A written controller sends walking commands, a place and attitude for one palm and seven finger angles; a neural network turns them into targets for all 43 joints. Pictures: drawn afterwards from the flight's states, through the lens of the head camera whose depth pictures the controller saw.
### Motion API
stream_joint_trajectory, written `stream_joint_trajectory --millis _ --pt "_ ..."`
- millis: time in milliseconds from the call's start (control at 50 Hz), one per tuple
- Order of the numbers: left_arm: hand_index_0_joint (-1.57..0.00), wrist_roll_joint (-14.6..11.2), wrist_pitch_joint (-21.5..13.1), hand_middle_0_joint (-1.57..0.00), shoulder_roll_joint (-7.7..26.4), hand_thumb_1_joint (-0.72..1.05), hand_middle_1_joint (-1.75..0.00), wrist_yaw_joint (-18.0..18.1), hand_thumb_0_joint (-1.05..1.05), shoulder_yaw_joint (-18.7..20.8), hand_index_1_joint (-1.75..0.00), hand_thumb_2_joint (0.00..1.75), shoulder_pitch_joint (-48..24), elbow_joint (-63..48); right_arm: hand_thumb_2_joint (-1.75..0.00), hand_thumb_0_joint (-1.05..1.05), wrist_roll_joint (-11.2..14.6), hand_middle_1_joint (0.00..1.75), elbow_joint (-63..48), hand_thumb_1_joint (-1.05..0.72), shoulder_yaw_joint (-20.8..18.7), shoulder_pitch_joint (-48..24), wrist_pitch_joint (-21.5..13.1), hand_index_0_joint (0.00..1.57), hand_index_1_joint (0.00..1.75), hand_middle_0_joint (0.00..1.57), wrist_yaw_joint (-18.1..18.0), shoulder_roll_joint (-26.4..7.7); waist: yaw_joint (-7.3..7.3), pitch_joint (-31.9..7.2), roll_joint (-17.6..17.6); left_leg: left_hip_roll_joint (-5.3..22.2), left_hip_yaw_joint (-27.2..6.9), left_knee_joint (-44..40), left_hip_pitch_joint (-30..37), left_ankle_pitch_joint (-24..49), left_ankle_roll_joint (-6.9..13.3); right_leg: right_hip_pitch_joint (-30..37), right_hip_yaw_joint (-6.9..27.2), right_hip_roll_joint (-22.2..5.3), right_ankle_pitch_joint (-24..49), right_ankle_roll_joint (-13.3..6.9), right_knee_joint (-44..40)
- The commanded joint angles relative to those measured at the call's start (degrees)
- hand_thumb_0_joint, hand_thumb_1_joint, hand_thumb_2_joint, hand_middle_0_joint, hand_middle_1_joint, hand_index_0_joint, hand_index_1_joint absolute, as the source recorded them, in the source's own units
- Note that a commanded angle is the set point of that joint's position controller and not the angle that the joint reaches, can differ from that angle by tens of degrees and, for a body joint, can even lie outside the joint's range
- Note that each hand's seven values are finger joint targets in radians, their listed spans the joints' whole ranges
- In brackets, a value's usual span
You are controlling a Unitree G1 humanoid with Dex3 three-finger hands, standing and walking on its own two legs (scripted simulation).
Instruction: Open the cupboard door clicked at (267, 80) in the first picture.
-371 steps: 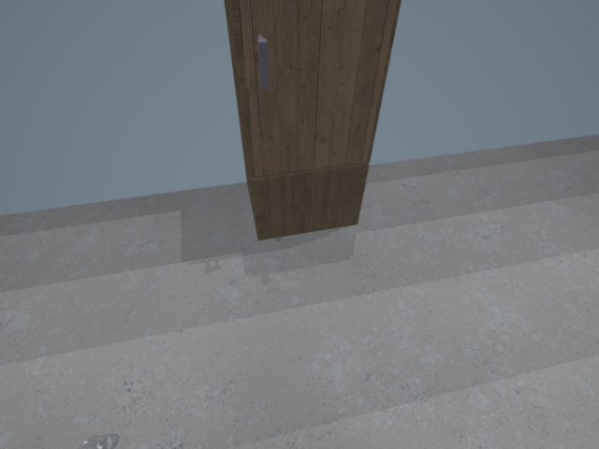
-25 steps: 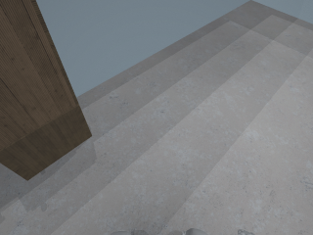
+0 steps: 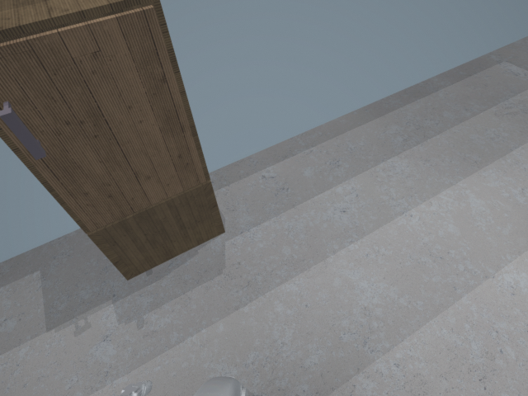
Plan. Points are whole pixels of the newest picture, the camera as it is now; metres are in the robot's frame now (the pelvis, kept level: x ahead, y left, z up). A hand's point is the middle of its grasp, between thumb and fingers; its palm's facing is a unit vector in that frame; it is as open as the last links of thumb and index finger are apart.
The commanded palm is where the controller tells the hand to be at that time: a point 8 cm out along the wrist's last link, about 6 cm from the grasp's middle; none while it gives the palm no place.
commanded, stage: turn to face it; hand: left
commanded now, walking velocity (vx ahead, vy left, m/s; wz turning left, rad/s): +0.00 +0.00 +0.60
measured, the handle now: (23, 130) +0.65 +0.58 +0.04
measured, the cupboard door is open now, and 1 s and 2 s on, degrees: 0 0 0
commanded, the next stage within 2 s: take the last steps up to it in 0.80 s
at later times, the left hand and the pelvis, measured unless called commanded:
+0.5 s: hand out of the picture +0.00 +0.28 -0.16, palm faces +0.33 -0.91 -0.26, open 7.4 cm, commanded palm none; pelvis +0.00 +0.04 +0.00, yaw +17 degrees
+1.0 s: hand out of the picture -0.04 +0.19 -0.15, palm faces +0.50 -0.83 -0.24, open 7.4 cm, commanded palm none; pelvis +0.01 +0.00 +0.00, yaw +29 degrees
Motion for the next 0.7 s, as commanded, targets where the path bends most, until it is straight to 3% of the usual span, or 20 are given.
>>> stream_joint_trajectory --millis 0,120,160,180,200,220,240,260,300,320,360,440,540,580,600,620,640,660,680 --pt "-0.2 0.4 -1.7 -0.2 12.5 0.9 -0.3 1.1 0.0 3.3 -0.3 0.9 1.0 -3.3 -0.9 0.0 0.1 0.3 -5.0 -0.9 -0.2 -4.0 -1.2 0.2 0.3 0.2 0.2 -2.7 2.4 -1.2 -12.8 2.6 2.1 -3.6 -2.0 -0.6 -1.5 3.1 6.1 -14.6 16.4 -5.5 -11.9" --pt "-0.2 0.7 -1.1 -0.2 15.3 0.9 -0.3 0.7 0.0 4.3 -0.3 0.9 5.3 -0.9 -0.9 0.0 0.6 0.3 -6.2 -0.9 1.1 -7.8 -2.3 0.2 0.3 0.2 0.1 -1.8 5.06 -4.9 -15.9 2.0 6.5 -20.5 4.4 -3.9 -0.4 8.2 3.4 -17.0 28.7 -6.2 -6.6" --pt "-0.2 0.6 -0.8 -0.2 15.6 0.9 -0.3 0.6 0.0 4.5 -0.3 0.9 4.9 -0.3 -0.9 0.0 0.7 0.3 -5.9 -0.9 1.1 -5.9 -2.7 0.2 0.3 0.2 -0.1 -2.2 4.09 -6.0 -15.2 1.5 7.9 -27.4 8.5 -1.1 0.1 8.1 1.4 -17.0 29.6 -4.6 -3.1" --pt "-0.2 0.3 -0.6 -0.2 15.6 0.9 -0.3 0.5 0.0 4.6 -0.3 0.9 4.5 -0.3 -0.9 0.0 0.5 0.3 -5.6 -0.9 1.0 -4.1 -3.0 0.2 0.3 0.2 -0.2 -2.8 2.9 -7.0 -14.2 1.3 8.2 -33.4 12.0 3.4 0.6 7.5 -0.6 -16.2 28.7 -2.9 0.2" --pt "-0.2 -0.2 -0.4 -0.2 15.2 0.9 -0.3 0.3 0.0 4.7 -0.3 0.9 4.2 -0.4 -0.9 0.0 0.3 0.3 -4.9 -0.9 0.5 -1.1 -3.4 0.2 0.3 0.2 -0.2 -4.7 1.08 -8.8 -10.9 2.1 7.1 -41.3 19.8 11.3 1.4 3.2 -2.5 -15.3 25.6 -0.4 6.4" --pt "-0.2 -0.6 -0.1 -0.2 12.5 0.9 -0.3 0.0 0.0 4.5 -0.3 0.9 4.6 -1.9 -0.9 0.0 0.0 0.3 -4.6 -0.9 -1.0 2.7 -4.1 0.2 0.3 0.2 -0.5 -11.0 -1.15 -11.9 3.8 13.1 -8.1 -44.4 31.2 26.5 6.4 -9.9 -4.7 -9.6 9.5 3.8 19.1" --pt "-0.2 -0.6 0.0 -0.2 8.9 0.9 -0.3 -0.3 0.0 3.0 -0.3 0.9 1.6 -4.8 -0.9 0.0 0.3 0.3 -3.8 -0.9 -2.2 5.9 -3.9 0.2 0.3 0.2 -0.8 -16.1 -2.74 -10.9 16.0 25.2 -21.6 -44.6 34.2 48.9 14.3 -22.7 -2.0 -3.7 -23.0 6.7 29.2" --pt "-0.2 0.0 0.7 -0.2 10.0 0.9 -0.3 0.5 0.0 2.7 -0.3 0.9 -2.6 -5.4 -0.9 0.0 0.5 0.3 -2.2 -0.9 -2.0 9.1 -3.9 0.2 0.3 0.2 -1.4 -15.8 -4.42 -11.6 11.3 25.7 -21.7 -43.2 32.3 47.7 16.2 -23.2 4.2 -3.8 -22.4 6.0 34.6" --pt "-0.2 -0.5 0.4 -0.2 9.6 0.9 -0.3 0.2 0.0 3.2 -0.3 0.9 -4.1 -4.0 -0.9 0.0 0.1 0.3 -3.4 -0.9 -1.1 3.3 -3.9 0.2 0.3 0.2 -2.4 -12.0 -2.27 -6.9 9.0 19.5 -16.4 -43.7 26.0 39.5 14.7 -23.7 6.7 -3.6 -14.4 6.0 37.6" --pt "-0.2 -0.4 0.4 -0.2 9.7 0.9 -0.3 -0.2 0.0 3.4 -0.3 0.9 -2.9 -2.9 -0.9 0.0 0.0 0.3 -4.4 -0.9 -0.4 -0.4 -4.0 0.2 0.3 0.2 -2.4 -10.1 -0.26 -5.3 6.6 16.2 -12.8 -44.1 23.1 37.1 12.8 -21.6 6.7 -3.3 -10.2 6.0 37.0" --pt "-0.2 -0.3 0.4 -0.2 9.8 0.9 -0.3 -0.6 0.0 3.4 -0.3 0.9 0.3 -1.4 -0.9 0.0 0.1 0.3 -5.4 -0.9 0.1 -3.1 -4.3 0.2 0.3 0.2 -2.2 -9.2 1.34 -6.0 5.7 13.4 -9.4 -45.0 21.6 35.0 11.3 -18.6 6.1 -2.4 -6.8 6.2 34.9" --pt "-0.2 -0.4 0.7 -0.2 9.5 0.9 -0.3 -0.3 0.0 3.1 -0.3 0.9 -0.9 -2.1 -0.9 0.0 0.1 0.3 -4.8 -0.9 0.0 -1.5 -4.1 0.2 0.3 0.2 -2.1 -9.1 0.56 -5.7 6.0 13.2 -12.2 -46.3 21.8 30.2 12.4 -17.1 6.2 -0.9 -6.7 6.5 28.4" --pt "-0.2 -0.6 0.2 -0.2 8.1 0.9 -0.3 0.0 0.0 2.5 -0.3 0.9 -2.0 -3.1 -0.9 0.0 -0.2 0.3 -4.7 -0.9 -0.4 -1.1 -3.6 0.2 0.3 0.2 -2.1 -9.1 0.12 -6.2 6.6 12.7 -15.7 -43.9 21.0 32.6 12.8 -11.5 5.6 1.8 -8.4 5.7 16.2" --pt "-0.2 -0.8 -0.3 -0.2 8.0 0.9 -0.3 0.2 0.0 2.4 -0.3 0.9 0.0 -2.6 -0.9 0.0 -0.2 0.3 -4.7 -0.9 -0.5 -1.6 -3.5 0.2 0.3 0.2 -2.1 -8.7 1.06 -7.0 6.6 12.3 -16.6 -41.9 19.6 35.7 12.3 -7.0 5.2 3.1 -6.1 5.3 9.8" --pt "-0.2 -0.9 -0.6 -0.2 8.1 0.9 -0.3 0.3 0.0 2.4 -0.3 0.9 2.3 -2.2 -0.9 0.0 -0.1 0.3 -4.9 -0.9 -0.5 -2.6 -3.4 0.2 0.3 0.2 -2.1 -8.5 2.23 -7.5 6.6 11.4 -16.2 -40.1 18.4 35.3 11.4 -3.4 4.8 3.3 -2.1 5.1 4.4" --pt "-0.2 -0.8 -1.1 -0.2 8.8 0.9 -0.3 0.4 0.0 2.6 -0.3 0.9 4.2 -1.4 -0.9 0.0 0.3 0.3 -4.8 -0.9 -0.4 -2.7 -3.4 0.2 0.3 0.2 -2.1 -7.7 3.26 -8.1 4.9 9.8 -15.3 -37.4 15.5 32.1 9.5 2.3 4.8 2.8 4.2 4.9 -3.7" --pt "-0.2 -0.4 -1.8 -0.2 11.2 0.9 -0.3 0.7 0.0 3.0 -0.3 0.9 6.1 -1.0 -0.9 0.0 0.7 0.3 -5.0 -0.9 -0.1 -1.9 -3.6 0.2 0.3 0.2 -1.8 -5.4 3.89 -9.0 -1.7 6.1 -12.3 -31.8 9.9 22.7 6.1 9.4 9.9 -2.4 9.8 3.6 -10.0" --pt "-0.2 0.6 -2.5 -0.2 16.8 0.9 -0.3 1.2 0.0 4.1 -0.3 0.9 7.0 -0.8 -0.9 0.0 1.1 0.3 -6.1 -0.9 0.7 -0.7 -3.7 0.2 0.3 0.2 -1.5 -1.3 3.95 -9.0 -17.6 -2.6 -2.9 -19.6 -2.0 -1.5 1.5 15.8 25.4 -18.0 21.5 -2.5 -12.4" --pt "-0.2 0.1 -2.2 -0.2 17.4 0.9 -0.3 1.1 0.0 3.9 -0.3 0.9 7.1 -1.4 -0.9 0.0 0.6 0.3 -6.3 -0.9 0.0 -1.6 -2.9 0.2 0.3 0.2 -1.9 -3.4 4.56 -8.2 -16.7 -1.8 -4.3 -9.2 -0.6 -12.7 1.3 7.5 26.7 -23.9 22.4 -8.2 -13.0"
